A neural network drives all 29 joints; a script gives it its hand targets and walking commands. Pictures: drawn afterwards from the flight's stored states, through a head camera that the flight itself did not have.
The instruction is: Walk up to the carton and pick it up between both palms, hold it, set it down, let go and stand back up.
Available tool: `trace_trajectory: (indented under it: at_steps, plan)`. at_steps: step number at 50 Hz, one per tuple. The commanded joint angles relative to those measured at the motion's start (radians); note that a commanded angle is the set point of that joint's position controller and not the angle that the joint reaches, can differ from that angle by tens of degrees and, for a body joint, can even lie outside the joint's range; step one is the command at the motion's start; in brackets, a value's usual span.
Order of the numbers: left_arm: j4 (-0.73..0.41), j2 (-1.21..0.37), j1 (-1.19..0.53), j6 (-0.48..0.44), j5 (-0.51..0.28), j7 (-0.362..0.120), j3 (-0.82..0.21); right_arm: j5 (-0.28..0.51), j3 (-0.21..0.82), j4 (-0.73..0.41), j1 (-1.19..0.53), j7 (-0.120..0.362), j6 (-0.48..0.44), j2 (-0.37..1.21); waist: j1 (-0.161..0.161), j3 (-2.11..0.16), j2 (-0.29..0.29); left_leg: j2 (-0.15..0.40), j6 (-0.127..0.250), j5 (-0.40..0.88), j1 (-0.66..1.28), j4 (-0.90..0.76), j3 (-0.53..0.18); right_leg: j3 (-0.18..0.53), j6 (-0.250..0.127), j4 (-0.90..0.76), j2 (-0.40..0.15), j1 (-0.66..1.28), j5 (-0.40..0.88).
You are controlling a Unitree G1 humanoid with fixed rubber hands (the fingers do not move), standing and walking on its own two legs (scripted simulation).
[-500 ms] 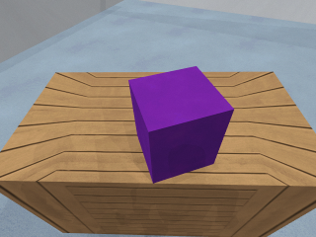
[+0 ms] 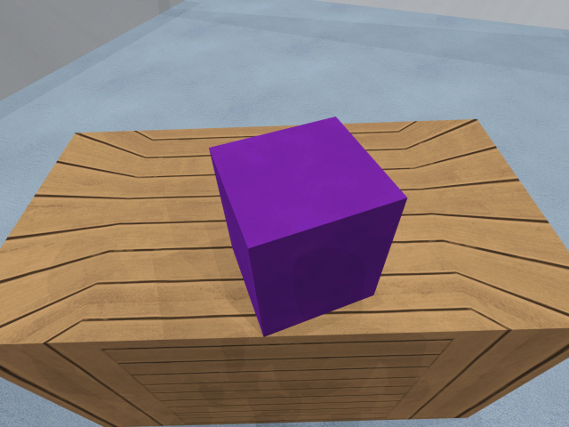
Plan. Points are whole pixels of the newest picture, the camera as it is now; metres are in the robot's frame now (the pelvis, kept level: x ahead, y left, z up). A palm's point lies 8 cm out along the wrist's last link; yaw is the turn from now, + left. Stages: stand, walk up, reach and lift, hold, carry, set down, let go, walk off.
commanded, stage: walk up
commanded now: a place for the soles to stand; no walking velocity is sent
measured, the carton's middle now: (299, 228) +0.42 +0.01 +0.04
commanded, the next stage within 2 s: reach and lift in 0.20 s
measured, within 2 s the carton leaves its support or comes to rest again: neither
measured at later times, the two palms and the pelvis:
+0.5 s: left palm (161, 418) +0.16 +0.21 -0.09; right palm out of the picture +0.13 -0.26 -0.09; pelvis -0.01 -0.01 +0.00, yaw +2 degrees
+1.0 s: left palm (157, 419) +0.16 +0.21 -0.06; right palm (504, 421) +0.16 -0.26 -0.06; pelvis +0.01 -0.01 +0.01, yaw +2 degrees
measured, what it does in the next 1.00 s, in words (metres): stands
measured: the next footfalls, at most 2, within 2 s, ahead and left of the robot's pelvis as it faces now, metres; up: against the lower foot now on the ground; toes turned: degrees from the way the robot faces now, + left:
none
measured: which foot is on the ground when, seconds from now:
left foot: down 0.00-1.00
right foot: down 0.00-1.00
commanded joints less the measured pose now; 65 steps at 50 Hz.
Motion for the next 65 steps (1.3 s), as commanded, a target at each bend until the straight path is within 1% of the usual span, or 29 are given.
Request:
trace_trajectory:
  at_steps: [1, 10, 11, 13, 14, 17, 18, 20, 21, 22, 26, 31, 33, 34, 38, 40, 41, 42, 43, 44, 46, 51, 54, 55, 56, 61, 62, 63, 65]
  plan:
    - [-0.086, 0.160, 0.030, -0.020, 0.004, 0.013, 0.048, -0.007, -0.055, -0.083, 0.037, -0.018, -0.022, -0.153, 0.007, -0.037, -0.034, 0.090, 0.060, 0.166, -0.010, -0.072, -0.090, 0.059, -0.036, -0.067, -0.078, 0.031, 0.230]
    - [-0.116, 0.162, -0.032, -0.024, -0.005, 0.008, 0.046, -0.008, -0.064, -0.069, 0.041, -0.016, -0.028, -0.157, -0.006, 0.019, -0.048, 0.072, 0.049, 0.058, 0.013, -0.056, -0.072, 0.150, -0.052, -0.137, -0.076, -0.122, 0.000]
    - [-0.190, 0.217, -0.535, 0.136, -0.028, 0.036, 0.078, -0.079, -0.087, -0.053, -0.547, 0.031, -0.127, -0.020, -0.016, 0.027, -0.003, 0.011, 0.030, -0.096, -0.217, 0.035, -0.007, -0.093, -0.066, 0.059, -0.013, -0.204, -0.228]
    - [-0.266, 0.131, -0.389, 0.271, -0.024, 0.043, 0.019, -0.057, -0.128, -0.005, -0.390, 0.058, -0.131, -0.097, -0.053, -0.099, -0.045, 0.009, 0.028, -0.101, -0.209, 0.090, 0.021, -0.083, -0.074, 0.086, -0.021, -0.178, -0.131]
    - [-0.311, 0.137, -0.361, 0.305, -0.011, 0.032, 0.046, -0.031, -0.109, -0.026, -0.344, 0.055, -0.129, -0.098, -0.037, -0.138, -0.050, 0.019, 0.025, -0.064, -0.177, 0.111, 0.008, -0.075, -0.064, 0.066, -0.030, -0.103, -0.088]
    - [-0.399, 0.096, -0.184, 0.358, 0.070, 0.028, 0.102, 0.019, -0.116, 0.018, -0.231, 0.055, -0.134, -0.155, -0.029, -0.209, 0.076, 0.007, -0.008, 0.226, -0.023, 0.089, 0.009, -0.143, -0.042, 0.076, 0.036, 0.000, 0.150]
    - [-0.432, 0.085, -0.153, 0.357, 0.082, 0.032, 0.106, 0.016, -0.117, 0.031, -0.202, 0.056, -0.146, -0.174, -0.046, -0.203, 0.079, 0.006, -0.023, 0.288, 0.028, 0.057, 0.015, -0.170, -0.032, 0.057, 0.062, 0.039, 0.195]
    - [-0.427, 0.072, -0.130, 0.328, 0.077, 0.040, 0.123, 0.033, -0.115, 0.026, -0.204, 0.059, -0.163, -0.156, -0.030, -0.211, 0.053, -0.031, -0.039, 0.320, 0.100, 0.032, 0.008, -0.151, -0.033, -0.008, 0.049, 0.038, 0.227]
    - [-0.421, 0.063, -0.131, 0.330, 0.088, 0.046, 0.102, 0.014, -0.113, 0.045, -0.198, 0.056, -0.173, -0.151, -0.048, -0.174, 0.042, -0.056, -0.036, 0.286, 0.084, 0.018, 0.031, -0.149, -0.031, -0.029, 0.049, 0.045, 0.248]
    - [-0.411, 0.061, -0.115, 0.318, 0.062, 0.054, 0.117, 0.026, -0.115, 0.007, -0.224, 0.060, -0.167, -0.155, -0.021, -0.125, 0.022, -0.065, -0.028, 0.232, 0.083, -0.017, 0.031, -0.133, -0.032, -0.056, 0.025, 0.040, 0.212]
    - [-0.417, 0.068, -0.220, 0.269, 0.032, 0.074, 0.098, -0.007, -0.101, -0.077, -0.269, 0.071, -0.141, -0.105, -0.009, -0.068, -0.046, -0.050, -0.003, 0.096, 0.021, -0.094, 0.024, -0.083, -0.025, -0.123, 0.015, 0.073, 0.079]
    - [-0.430, 0.054, -0.218, 0.214, 0.002, 0.093, 0.078, 0.021, -0.082, -0.064, -0.255, 0.077, -0.165, -0.096, -0.002, -0.112, -0.040, -0.055, 0.014, 0.151, 0.018, -0.100, 0.019, -0.055, -0.023, -0.127, -0.003, 0.076, 0.196]
    - [-0.456, 0.049, -0.234, 0.182, 0.019, 0.104, 0.075, 0.038, -0.073, -0.049, -0.248, 0.088, -0.183, -0.094, -0.005, -0.094, -0.005, -0.061, 0.005, 0.165, 0.063, -0.120, 0.015, -0.058, -0.031, -0.150, 0.001, 0.065, 0.154]
    - [-0.453, 0.040, -0.211, 0.167, 0.017, 0.107, 0.090, 0.040, -0.086, -0.057, -0.240, 0.092, -0.196, -0.120, -0.016, -0.103, -0.034, -0.060, 0.004, 0.165, 0.091, -0.129, 0.013, -0.068, -0.019, -0.165, 0.008, 0.060, 0.148]
    - [-0.510, 0.026, -0.159, 0.102, -0.008, 0.110, 0.077, 0.056, -0.083, -0.104, -0.204, 0.097, -0.239, -0.144, -0.023, -0.170, -0.025, -0.071, -0.001, 0.305, 0.102, -0.142, 0.002, -0.054, -0.012, -0.176, 0.006, 0.157, 0.339]
    - [-0.494, 0.034, -0.142, 0.078, -0.005, 0.111, 0.080, 0.067, -0.081, -0.107, -0.190, 0.098, -0.255, -0.156, -0.009, -0.139, -0.078, -0.070, 0.005, 0.248, 0.120, -0.157, 0.011, -0.056, -0.008, -0.205, 0.008, 0.151, 0.308]
    - [-0.518, 0.014, -0.143, 0.066, -0.021, 0.116, 0.053, 0.070, -0.070, -0.112, -0.193, 0.102, -0.257, -0.150, -0.029, -0.153, -0.040, -0.063, -0.003, 0.230, 0.098, -0.156, 0.005, -0.048, -0.026, -0.207, 0.002, 0.153, 0.240]
    - [-0.536, 0.018, -0.159, 0.056, -0.018, 0.121, 0.070, 0.077, -0.075, -0.136, -0.210, 0.104, -0.262, -0.148, 0.007, -0.141, -0.041, -0.067, -0.003, 0.222, 0.094, -0.162, 0.016, -0.055, -0.015, -0.213, 0.010, 0.147, 0.215]
    - [-0.519, -0.014, -0.105, 0.051, -0.026, 0.129, 0.044, 0.066, -0.082, -0.124, -0.184, 0.114, -0.263, -0.157, -0.018, -0.112, -0.029, -0.059, -0.006, 0.227, 0.083, -0.176, 0.004, -0.055, -0.031, -0.223, 0.020, 0.149, 0.164]
    - [-0.543, -0.022, -0.121, 0.037, -0.019, 0.135, 0.045, 0.073, -0.068, -0.143, -0.188, 0.122, -0.270, -0.162, -0.008, -0.133, -0.049, -0.054, -0.007, 0.212, 0.080, -0.179, 0.004, -0.059, -0.031, -0.230, 0.015, 0.140, 0.162]
    - [-0.542, -0.008, -0.093, 0.021, -0.019, 0.136, 0.065, 0.101, -0.061, -0.165, -0.175, 0.129, -0.273, -0.161, 0.023, -0.146, -0.066, -0.071, 0.002, 0.245, 0.071, -0.171, 0.021, -0.034, -0.021, -0.221, 0.001, 0.169, 0.270]
    - [-0.580, -0.065, -0.056, -0.006, 0.007, 0.166, 0.051, 0.124, -0.078, -0.115, -0.176, 0.153, -0.306, -0.198, -0.004, -0.122, -0.041, -0.071, -0.015, 0.296, 0.120, -0.183, 0.006, -0.063, -0.029, -0.228, 0.028, 0.148, 0.229]
    - [-0.652, -0.086, -0.047, -0.023, 0.007, 0.182, 0.046, 0.179, -0.053, -0.121, -0.172, 0.177, -0.325, -0.228, 0.031, -0.138, -0.022, -0.056, -0.025, 0.343, 0.118, -0.177, 0.003, -0.062, -0.047, -0.205, 0.038, 0.170, 0.258]
    - [-0.646, -0.115, -0.009, -0.025, 0.010, 0.189, 0.019, 0.182, -0.063, -0.110, -0.149, 0.185, -0.331, -0.243, -0.001, -0.132, -0.033, -0.055, -0.034, 0.361, 0.142, -0.169, -0.010, -0.078, -0.051, -0.207, 0.050, 0.164, 0.257]
    - [-0.641, -0.144, -0.016, -0.026, 0.003, 0.194, 0.016, 0.189, -0.061, -0.105, -0.175, 0.190, -0.340, -0.250, 0.005, -0.133, -0.003, -0.053, -0.034, 0.373, 0.134, -0.167, -0.015, -0.074, -0.055, -0.220, 0.048, 0.140, 0.260]
    - [-0.700, -0.150, -0.035, -0.039, 0.006, 0.212, -0.004, 0.241, -0.044, -0.170, -0.192, 0.211, -0.347, -0.271, 0.046, -0.124, -0.041, -0.059, -0.026, 0.302, 0.114, -0.174, -0.007, -0.074, -0.052, -0.214, 0.048, 0.118, 0.224]
    - [-0.681, -0.161, -0.005, -0.046, 0.009, 0.218, -0.004, 0.242, -0.057, -0.157, -0.149, 0.211, -0.346, -0.264, 0.018, -0.103, -0.038, -0.056, -0.017, 0.296, 0.108, -0.183, -0.009, -0.072, -0.058, -0.215, 0.049, 0.136, 0.212]
    - [-0.726, -0.161, -0.004, -0.052, 0.011, 0.223, -0.005, 0.248, -0.057, -0.178, -0.151, 0.218, -0.350, -0.276, 0.041, -0.116, -0.032, -0.058, -0.021, 0.311, 0.103, -0.180, 0.001, -0.058, -0.060, -0.221, 0.050, 0.127, 0.241]
    - [-0.762, -0.181, 0.016, -0.070, 0.013, 0.229, 0.001, 0.258, -0.051, -0.203, -0.127, 0.221, -0.368, -0.285, 0.024, -0.144, -0.046, -0.059, -0.024, 0.369, 0.124, -0.163, -0.013, -0.073, -0.064, -0.199, 0.050, 0.175, 0.320]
